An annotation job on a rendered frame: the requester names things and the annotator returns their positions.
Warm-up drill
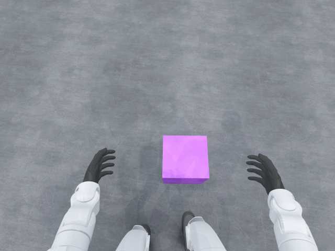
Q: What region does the left robot forearm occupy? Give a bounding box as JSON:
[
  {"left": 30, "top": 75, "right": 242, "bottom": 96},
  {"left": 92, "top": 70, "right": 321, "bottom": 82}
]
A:
[{"left": 47, "top": 181, "right": 100, "bottom": 251}]

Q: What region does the left robot foot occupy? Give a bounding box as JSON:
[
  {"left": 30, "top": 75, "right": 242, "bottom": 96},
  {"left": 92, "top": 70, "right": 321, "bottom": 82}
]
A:
[{"left": 141, "top": 224, "right": 151, "bottom": 247}]

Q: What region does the robot right hand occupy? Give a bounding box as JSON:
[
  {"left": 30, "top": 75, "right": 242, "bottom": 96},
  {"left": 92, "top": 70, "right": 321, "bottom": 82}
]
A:
[{"left": 246, "top": 154, "right": 285, "bottom": 195}]

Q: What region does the right robot forearm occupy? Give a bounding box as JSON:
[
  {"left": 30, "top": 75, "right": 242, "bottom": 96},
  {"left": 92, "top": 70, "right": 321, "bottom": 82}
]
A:
[{"left": 267, "top": 189, "right": 318, "bottom": 251}]

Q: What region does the carton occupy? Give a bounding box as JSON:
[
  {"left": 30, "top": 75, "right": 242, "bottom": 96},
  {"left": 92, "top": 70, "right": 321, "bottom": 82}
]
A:
[{"left": 162, "top": 135, "right": 209, "bottom": 184}]

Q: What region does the robot left hand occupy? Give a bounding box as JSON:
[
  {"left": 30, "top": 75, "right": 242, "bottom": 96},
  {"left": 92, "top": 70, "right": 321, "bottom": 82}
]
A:
[{"left": 83, "top": 148, "right": 116, "bottom": 184}]

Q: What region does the robot right shin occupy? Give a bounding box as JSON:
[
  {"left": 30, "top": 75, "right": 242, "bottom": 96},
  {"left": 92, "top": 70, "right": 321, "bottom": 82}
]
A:
[{"left": 188, "top": 216, "right": 204, "bottom": 250}]

